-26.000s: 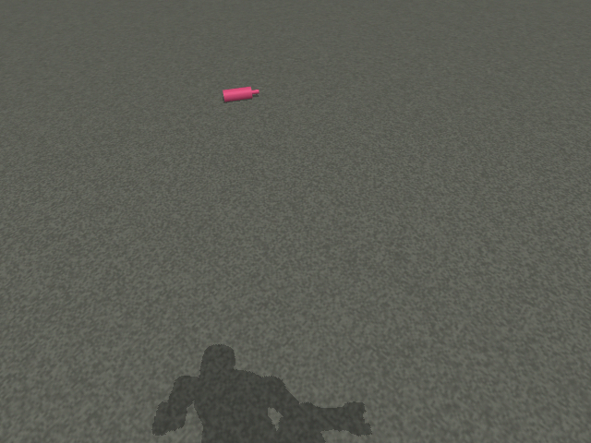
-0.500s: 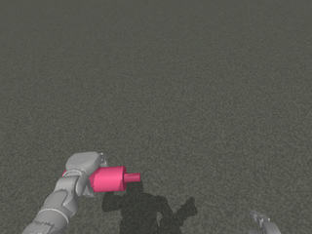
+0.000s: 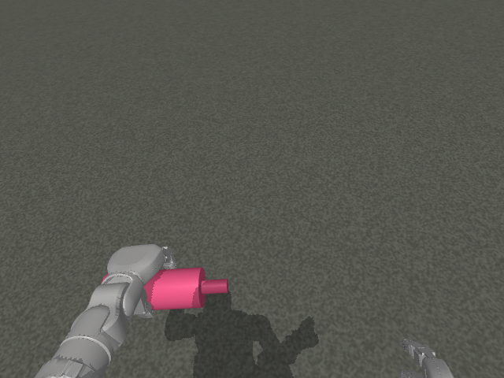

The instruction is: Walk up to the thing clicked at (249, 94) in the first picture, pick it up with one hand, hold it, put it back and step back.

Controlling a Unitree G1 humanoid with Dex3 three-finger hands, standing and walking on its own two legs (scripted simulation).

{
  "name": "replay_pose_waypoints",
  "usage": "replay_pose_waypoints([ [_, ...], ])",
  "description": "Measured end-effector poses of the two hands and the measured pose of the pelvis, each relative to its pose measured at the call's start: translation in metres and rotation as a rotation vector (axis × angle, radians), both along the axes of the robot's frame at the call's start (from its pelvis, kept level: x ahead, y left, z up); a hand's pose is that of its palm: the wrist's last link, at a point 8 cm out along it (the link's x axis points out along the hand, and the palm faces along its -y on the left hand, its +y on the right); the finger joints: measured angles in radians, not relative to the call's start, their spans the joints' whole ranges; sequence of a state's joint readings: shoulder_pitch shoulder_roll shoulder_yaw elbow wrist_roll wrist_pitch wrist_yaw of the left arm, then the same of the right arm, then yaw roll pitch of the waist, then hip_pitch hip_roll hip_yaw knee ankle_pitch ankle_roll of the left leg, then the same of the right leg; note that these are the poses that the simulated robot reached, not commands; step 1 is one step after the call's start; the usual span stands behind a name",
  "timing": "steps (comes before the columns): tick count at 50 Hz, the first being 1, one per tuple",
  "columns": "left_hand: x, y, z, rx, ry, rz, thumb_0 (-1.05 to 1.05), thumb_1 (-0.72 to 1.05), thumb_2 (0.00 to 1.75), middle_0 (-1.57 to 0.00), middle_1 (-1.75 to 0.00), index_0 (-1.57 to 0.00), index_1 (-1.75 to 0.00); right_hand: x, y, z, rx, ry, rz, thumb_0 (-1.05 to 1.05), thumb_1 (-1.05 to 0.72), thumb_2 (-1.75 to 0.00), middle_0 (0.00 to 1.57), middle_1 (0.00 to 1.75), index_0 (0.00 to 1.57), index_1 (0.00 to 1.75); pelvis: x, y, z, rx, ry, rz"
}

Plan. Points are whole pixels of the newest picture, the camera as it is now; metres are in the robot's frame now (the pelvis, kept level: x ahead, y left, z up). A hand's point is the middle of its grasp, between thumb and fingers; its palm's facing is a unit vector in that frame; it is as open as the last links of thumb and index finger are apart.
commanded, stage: hold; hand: left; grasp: from above
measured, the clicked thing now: (168, 288) +0.30 +0.19 -0.08
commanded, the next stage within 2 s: crouch in 0.12 s
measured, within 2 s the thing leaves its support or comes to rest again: neither
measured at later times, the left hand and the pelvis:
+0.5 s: hand (147, 292) +0.29 +0.23 -0.07, palm faces -0.46 -0.05 -0.88, open 10.0 cm; pelvis +0.00 +0.00 +0.00, yaw +0 degrees
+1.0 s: hand (179, 305) +0.34 +0.23 -0.30, palm faces -0.42 +0.03 -0.91, open 10.0 cm; pelvis -0.05 +0.00 -0.18, yaw +0 degrees
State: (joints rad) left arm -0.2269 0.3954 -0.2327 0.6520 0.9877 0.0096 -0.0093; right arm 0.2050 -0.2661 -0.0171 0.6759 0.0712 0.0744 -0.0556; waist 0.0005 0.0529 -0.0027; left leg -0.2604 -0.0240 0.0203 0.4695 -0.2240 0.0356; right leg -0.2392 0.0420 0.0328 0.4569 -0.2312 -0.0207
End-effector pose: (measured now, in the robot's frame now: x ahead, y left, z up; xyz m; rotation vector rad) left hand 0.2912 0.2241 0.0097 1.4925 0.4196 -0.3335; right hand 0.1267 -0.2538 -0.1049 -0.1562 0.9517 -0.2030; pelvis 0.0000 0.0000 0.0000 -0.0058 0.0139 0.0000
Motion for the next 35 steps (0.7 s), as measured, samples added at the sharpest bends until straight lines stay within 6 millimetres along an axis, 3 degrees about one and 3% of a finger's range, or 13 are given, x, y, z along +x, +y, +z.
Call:
replay_pose_waypoints([
  [20,0.004,0.005,-0.002,0.003,-0.012,0.01,-0.01,0.0,0.5,-0.71,-0.48,-0.72,-0.49,0.002,0.002,-0.002,0.007,0.01,-0.009,0.01,-0.89,-0.9,0.2,0.3,0.2,0.3,0.006,0.002,0.0,-0.001,0.011,0.001],
  [29,0.001,0.004,-0.05,0.031,0.025,0.001,-0.01,0.01,0.51,-0.72,-0.44,-0.73,-0.46,-0.006,-0.003,-0.011,-0.019,0.072,0.016,0.01,-0.88,-0.9,0.2,0.3,0.2,0.3,0.001,0.0,-0.01,-0.006,0.082,0.015],
  [35,0.012,0.005,-0.1,0.059,0.019,-0.023,-0.01,0.0,0.52,-0.71,-0.44,-0.72,-0.47,-0.035,-0.017,-0.041,-0.065,0.154,0.014,0.01,-0.88,-0.9,0.2,0.3,0.2,0.3,-0.008,0.0,-0.041,-0.019,0.208,0.019],
])
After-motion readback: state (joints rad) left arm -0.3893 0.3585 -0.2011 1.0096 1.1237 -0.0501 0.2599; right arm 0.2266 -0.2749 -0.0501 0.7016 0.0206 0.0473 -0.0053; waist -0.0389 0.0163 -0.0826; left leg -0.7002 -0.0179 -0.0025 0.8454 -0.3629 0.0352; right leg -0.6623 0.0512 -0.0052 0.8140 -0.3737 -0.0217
